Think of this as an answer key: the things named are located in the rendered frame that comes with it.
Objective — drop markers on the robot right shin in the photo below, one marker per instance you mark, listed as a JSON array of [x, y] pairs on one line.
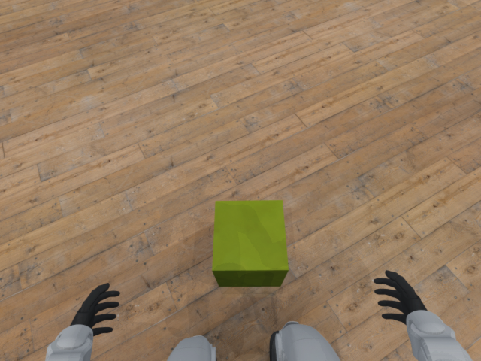
[[291, 322]]

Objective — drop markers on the right robot thigh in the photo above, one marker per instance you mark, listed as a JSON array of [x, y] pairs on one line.
[[298, 342]]

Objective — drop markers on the robot right hand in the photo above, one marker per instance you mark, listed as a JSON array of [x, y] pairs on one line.
[[408, 300]]

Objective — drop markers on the robot right forearm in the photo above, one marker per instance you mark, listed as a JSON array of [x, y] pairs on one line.
[[432, 340]]

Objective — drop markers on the robot left hand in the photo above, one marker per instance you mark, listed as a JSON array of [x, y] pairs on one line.
[[86, 315]]

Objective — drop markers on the carton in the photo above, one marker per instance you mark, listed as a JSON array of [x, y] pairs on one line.
[[249, 244]]

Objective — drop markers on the robot left forearm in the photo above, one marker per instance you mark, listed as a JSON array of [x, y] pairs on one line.
[[73, 343]]

